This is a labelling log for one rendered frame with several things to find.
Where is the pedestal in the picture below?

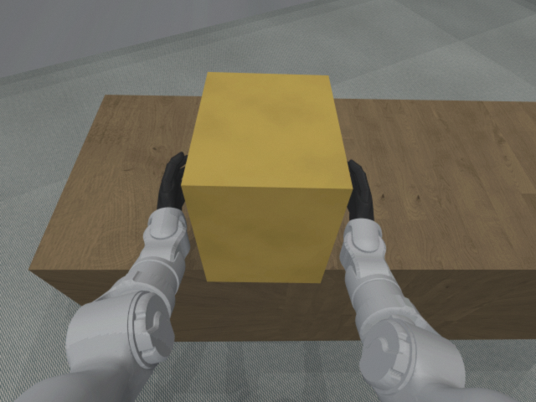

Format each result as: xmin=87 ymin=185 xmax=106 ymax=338
xmin=28 ymin=95 xmax=536 ymax=342

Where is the left robot hand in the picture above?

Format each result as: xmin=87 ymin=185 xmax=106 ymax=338
xmin=157 ymin=152 xmax=188 ymax=211

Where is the robot right upper arm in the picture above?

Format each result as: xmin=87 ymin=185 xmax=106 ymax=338
xmin=359 ymin=318 xmax=520 ymax=402

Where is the carton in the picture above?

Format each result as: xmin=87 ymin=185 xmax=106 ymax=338
xmin=181 ymin=72 xmax=353 ymax=283

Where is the robot right forearm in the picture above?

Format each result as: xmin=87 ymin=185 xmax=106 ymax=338
xmin=339 ymin=219 xmax=442 ymax=344

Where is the robot left upper arm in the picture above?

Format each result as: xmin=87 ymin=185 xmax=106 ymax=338
xmin=13 ymin=291 xmax=175 ymax=402

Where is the robot left forearm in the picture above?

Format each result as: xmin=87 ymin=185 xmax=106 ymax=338
xmin=65 ymin=208 xmax=190 ymax=365

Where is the right robot hand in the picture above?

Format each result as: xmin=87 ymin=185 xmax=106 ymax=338
xmin=347 ymin=159 xmax=374 ymax=221

